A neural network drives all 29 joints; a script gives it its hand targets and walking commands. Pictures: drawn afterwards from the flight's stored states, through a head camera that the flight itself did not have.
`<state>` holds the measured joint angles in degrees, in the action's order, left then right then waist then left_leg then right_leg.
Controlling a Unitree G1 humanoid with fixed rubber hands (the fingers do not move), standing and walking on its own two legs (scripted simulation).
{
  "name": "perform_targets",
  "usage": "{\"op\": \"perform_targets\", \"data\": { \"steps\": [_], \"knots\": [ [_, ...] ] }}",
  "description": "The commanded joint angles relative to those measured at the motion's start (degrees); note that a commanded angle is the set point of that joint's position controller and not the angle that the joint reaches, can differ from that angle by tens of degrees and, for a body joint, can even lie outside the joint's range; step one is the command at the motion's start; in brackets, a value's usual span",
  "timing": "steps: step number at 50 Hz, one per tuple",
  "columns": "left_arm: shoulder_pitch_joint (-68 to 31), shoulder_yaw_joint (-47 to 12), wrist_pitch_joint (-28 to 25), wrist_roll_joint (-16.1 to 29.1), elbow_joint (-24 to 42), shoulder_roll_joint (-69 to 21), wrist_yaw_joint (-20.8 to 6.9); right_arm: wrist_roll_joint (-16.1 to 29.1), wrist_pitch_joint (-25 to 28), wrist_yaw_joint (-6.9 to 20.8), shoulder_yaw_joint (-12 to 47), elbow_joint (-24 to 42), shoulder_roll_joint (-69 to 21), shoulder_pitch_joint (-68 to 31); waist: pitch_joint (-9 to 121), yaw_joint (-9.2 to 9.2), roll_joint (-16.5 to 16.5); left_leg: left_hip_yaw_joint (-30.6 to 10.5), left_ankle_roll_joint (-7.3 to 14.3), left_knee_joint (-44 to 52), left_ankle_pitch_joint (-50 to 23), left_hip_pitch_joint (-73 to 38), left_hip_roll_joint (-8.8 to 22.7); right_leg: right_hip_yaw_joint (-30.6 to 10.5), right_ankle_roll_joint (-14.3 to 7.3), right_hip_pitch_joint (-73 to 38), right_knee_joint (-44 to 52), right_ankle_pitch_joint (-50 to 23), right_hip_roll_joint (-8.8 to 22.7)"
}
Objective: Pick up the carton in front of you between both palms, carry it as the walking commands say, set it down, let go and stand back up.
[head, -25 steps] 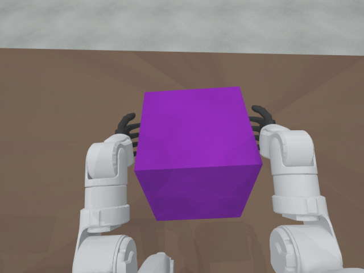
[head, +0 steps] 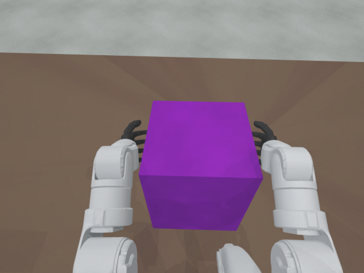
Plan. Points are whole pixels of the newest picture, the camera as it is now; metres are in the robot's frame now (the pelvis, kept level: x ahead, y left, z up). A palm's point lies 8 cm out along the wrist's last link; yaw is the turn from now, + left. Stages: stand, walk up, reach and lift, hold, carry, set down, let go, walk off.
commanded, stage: carry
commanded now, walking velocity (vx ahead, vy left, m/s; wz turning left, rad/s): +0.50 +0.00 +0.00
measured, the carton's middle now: (196, 168) +0.34 -0.01 -0.01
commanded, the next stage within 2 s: none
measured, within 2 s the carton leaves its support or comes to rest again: neither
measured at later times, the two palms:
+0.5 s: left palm (142, 72) +0.63 +0.13 +0.05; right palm (240, 65) +0.66 -0.17 +0.05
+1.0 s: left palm (145, 47) +0.86 +0.14 -0.01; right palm (223, 46) +0.85 -0.16 -0.01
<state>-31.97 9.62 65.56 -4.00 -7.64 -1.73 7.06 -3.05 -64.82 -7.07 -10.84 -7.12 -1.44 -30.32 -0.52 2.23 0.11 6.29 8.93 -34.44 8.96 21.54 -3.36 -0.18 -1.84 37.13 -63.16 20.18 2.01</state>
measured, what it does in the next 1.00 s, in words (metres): goes down: right foot 0.05 m lower, then left foot 0.04 m lower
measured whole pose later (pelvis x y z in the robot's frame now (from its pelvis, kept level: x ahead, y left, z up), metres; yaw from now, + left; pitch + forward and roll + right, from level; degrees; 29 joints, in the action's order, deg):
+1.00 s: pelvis +0.51 -0.01 -0.09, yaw +0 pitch +4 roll -2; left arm -34.9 9.7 66.1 -2.7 -7.4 -0.7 7.2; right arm -3.9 -66.2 -7.1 -11.8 -4.8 -1.7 -32.2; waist -1.8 0.2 0.5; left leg 4.9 7.5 -31.8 1.8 25.6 -2.3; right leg -0.1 -0.3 22.1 -43.2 26.4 -0.9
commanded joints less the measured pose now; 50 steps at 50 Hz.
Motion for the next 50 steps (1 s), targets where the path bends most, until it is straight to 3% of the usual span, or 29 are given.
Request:
{"op": "perform_targets", "data": {
  "steps": [1,5,10,11,13,14,15,16,17,18,19,21,22,25,27,31,35,37,38,39,40,41,42,43,44,46,48,50],
  "knots": [
    [-36.2,-37.1,-3.7,22.2,9.7,-65.2,-11.1,27.6,2.8,15.3,40.3,10.4,-66.5,-43.1,28.5,1.07,5.7,-17.7,2.6,7.2,-35.9,-26.6,15.2,1.4,0.5,6.2,5.4,-7.3,0.2],
    [-34.5,-38.8,-4.5,20.7,11.9,-62.4,-10.8,27.4,3.7,15.7,42.1,11.5,-65.0,-40.8,27.2,2.79,5.8,-13.7,0.8,4.8,-41.3,-30.7,11.7,3.5,-0.4,6.9,17.0,-18.2,-1.7],
    [-34.9,-38.9,-2.9,20.2,14.5,-56.2,-10.8,27.6,2.7,15.0,43.0,13.1,-60.0,-39.6,23.9,4.73,5.2,-10.8,0.5,-1.2,-34.0,-29.3,9.2,6.3,-2.4,-1.8,35.1,-31.9,-4.6],
    [-34.0,-38.1,-2.2,19.8,13.9,-54.6,-10.8,27.5,2.1,14.8,42.8,12.4,-58.9,-39.1,23.4,4.04,5.3,-10.1,0.1,-3.6,-32.5,-27.5,9.0,6.2,-3.1,-5.8,37.8,-33.7,-4.4],
    [-31.6,-36.0,-0.7,18.8,11.7,-51.1,-10.9,27.1,0.8,14.4,42.0,9.9,-56.9,-38.6,24.8,-0.22,4.1,-6.9,-2.4,-14.5,-33.4,-21.3,7.7,8.0,-3.9,-20.8,43.3,-36.4,-4.5],
    [-31.6,-34.7,0.0,18.4,11.0,-49.5,-11.1,26.9,0.3,14.3,41.3,8.3,-55.9,-38.5,27.0,-3.08,2.0,-5.5,-3.9,-23.8,-23.4,-12.8,6.4,5.1,-3.9,-32.9,40.9,-41.1,-0.8],
    [-31.9,-33.2,0.8,18.4,9.5,-48.0,-11.3,26.3,-0.3,14.2,40.5,7.1,-55.4,-39.7,29.8,-2.67,-5.5,-4.4,-4.8,-33.7,9.6,1.2,3.6,-6.4,-3.7,-45.7,30.1,-62.0,10.0],
    [-33.3,-31.5,1.3,18.1,7.2,-45.3,-11.3,26.7,-1.6,13.8,39.3,5.2,-56.5,-40.6,36.3,-5.47,-18.2,-6.4,-8.0,-49.5,29.6,19.4,-2.2,-26.7,-16.6,-62.9,28.0,-58.2,22.7],
    [-32.6,-32.0,1.5,19.6,5.9,-48.0,-11.7,26.1,-2.1,13.4,37.9,6.7,-55.0,-41.1,38.6,-6.41,-14.7,-8.5,-6.5,-53.1,27.0,24.2,-0.2,-34.4,-19.8,-60.5,33.6,-29.8,22.3],
    [-36.5,-33.1,1.5,21.6,8.0,-51.3,-12.2,26.2,-2.3,13.2,37.7,8.1,-56.2,-45.2,33.0,-6.33,-8.6,-8.5,-5.5,-50.3,23.4,25.2,1.6,-31.7,-17.0,-52.4,37.3,-18.1,17.7],
    [-41.4,-34.5,1.7,23.8,10.1,-54.2,-12.8,26.0,-2.3,12.9,37.2,8.5,-57.8,-47.2,29.4,-5.04,-2.7,-8.7,-5.7,-46.4,19.6,24.0,3.0,-28.8,-14.3,-45.3,39.0,-15.0,15.5],
    [-46.8,-36.7,1.9,27.3,11.9,-59.2,-13.6,24.6,-2.2,12.2,36.1,8.7,-59.6,-46.9,25.9,-3.40,-0.6,-8.8,-6.5,-38.4,15.5,18.9,5.1,-22.4,-11.7,-34.4,40.5,-19.7,13.8],
    [-47.6,-37.2,1.8,28.2,12.3,-60.7,-13.8,24.0,-2.2,12.0,35.7,8.5,-60.3,-46.0,25.6,-2.82,-1.4,-8.1,-7.1,-35.0,15.1,16.7,5.4,-19.4,-10.4,-32.2,40.3,-26.6,13.1],
    [-46.8,-37.3,1.3,29.0,12.6,-62.5,-14.3,22.3,-1.5,11.3,35.7,8.0,-61.7,-43.7,27.5,-3.96,-5.0,-5.6,-7.7,-26.3,10.1,17.5,4.9,-11.9,-8.3,-36.9,36.8,-52.0,11.7],
    [-46.0,-37.3,1.0,29.0,13.0,-62.8,-14.5,21.6,-1.1,10.9,36.4,8.9,-61.9,-42.9,29.0,-4.76,-6.6,-4.5,-7.5,-21.8,4.4,19.4,4.5,-8.5,-7.1,-41.4,34.7,-61.6,10.2],
    [-44.8,-37.8,0.9,28.7,14.9,-61.6,-14.5,21.1,-1.0,10.2,37.8,12.4,-60.6,-43.5,29.4,-6.40,-6.6,-2.4,-6.9,-12.7,-5.6,20.0,2.7,-4.6,-6.1,-46.2,31.0,-62.7,6.9],
    [-40.3,-38.0,1.3,27.1,11.5,-59.5,-14.6,19.8,-2.0,10.8,37.8,10.6,-57.8,-40.4,27.0,-8.15,-6.6,-0.7,-6.2,-1.1,-12.2,17.1,0.3,-3.5,-6.6,-47.4,26.5,-58.3,5.1],
    [-39.2,-37.9,1.2,26.6,8.8,-59.2,-14.8,19.0,-2.3,11.7,36.9,8.2,-56.5,-38.8,25.1,-7.35,-6.3,-0.7,-5.3,6.8,-16.0,9.5,-0.1,-2.9,-6.0,-43.2,23.0,-53.1,4.7],
    [-39.2,-37.9,1.1,26.6,7.3,-59.4,-15.0,18.6,-2.4,12.1,36.1,6.6,-56.2,-38.1,24.6,-5.32,-5.2,-0.1,-5.0,12.9,-21.1,1.1,0.2,-1.3,-4.4,-38.3,19.3,-49.8,4.0],
    [-39.5,-38.0,0.9,26.6,5.9,-59.8,-15.3,18.3,-2.3,12.6,35.3,4.9,-55.9,-37.3,25.3,-3.03,-3.6,-0.5,-4.6,16.2,-30.6,-10.4,2.4,0.1,-2.5,-31.2,14.9,-44.4,3.2],
    [-39.2,-37.8,0.6,26.2,4.5,-60.1,-15.4,18.3,-2.2,13.1,34.3,3.4,-55.2,-36.9,27.1,-2.07,0.6,-8.0,-2.7,10.5,-56.5,-23.2,11.1,0.7,-0.8,-20.8,8.9,-25.1,1.1],
    [-40.7,-37.4,0.7,26.0,3.1,-61.1,-15.4,17.5,-2.1,13.5,33.4,1.6,-54.9,-36.7,31.1,-2.18,8.9,-18.8,4.5,-0.3,-88.1,-35.7,24.0,0.6,1.7,-9.2,2.3,10.7,-3.2],
    [-39.8,-36.4,0.8,25.6,1.1,-61.9,-15.3,17.3,-1.7,13.6,32.3,-0.8,-54.9,-35.8,35.7,-0.98,12.3,-25.3,10.8,-2.8,-89.3,-40.1,28.3,-2.4,2.5,-4.8,-2.8,20.9,-4.6],
    [-40.9,-36.3,0.5,25.6,2.2,-62.4,-15.3,18.0,-1.0,14.0,32.3,-0.8,-56.6,-35.4,36.2,-0.46,9.9,-25.7,10.7,-0.6,-76.5,-37.9,26.2,-3.1,1.5,-4.3,-0.5,20.3,-3.4],
    [-43.2,-36.8,-0.1,26.1,4.3,-63.8,-15.2,19.7,-0.2,14.3,33.6,2.1,-58.9,-38.0,34.9,-0.51,6.9,-25.0,8.3,2.8,-62.3,-32.7,23.4,-3.2,1.1,-6.1,5.1,17.4,-2.3],
    [-45.8,-37.2,-1.0,26.9,7.6,-66.0,-14.4,23.4,0.5,14.4,36.4,8.1,-62.9,-45.0,33.6,-2.12,4.7,-20.1,3.9,6.3,-51.3,-23.8,19.5,-1.8,1.3,-13.6,17.5,11.6,-1.6],
    [-44.3,-37.5,-1.5,26.6,9.5,-66.4,-13.2,25.9,0.6,14.2,38.2,11.9,-64.5,-47.4,34.8,-1.89,6.3,-16.5,1.4,6.8,-51.2,-21.6,17.3,1.2,1.3,-19.5,21.8,7.1,-4.1],
    [-41.5,-37.8,-1.9,25.7,10.9,-66.2,-12.3,26.7,0.6,14.2,39.3,14.4,-64.4,-46.8,36.6,-1.61,6.5,-15.3,0.1,5.8,-53.2,-24.6,16.5,0.5,1.5,-19.4,23.9,3.3,-3.5]
  ]
}}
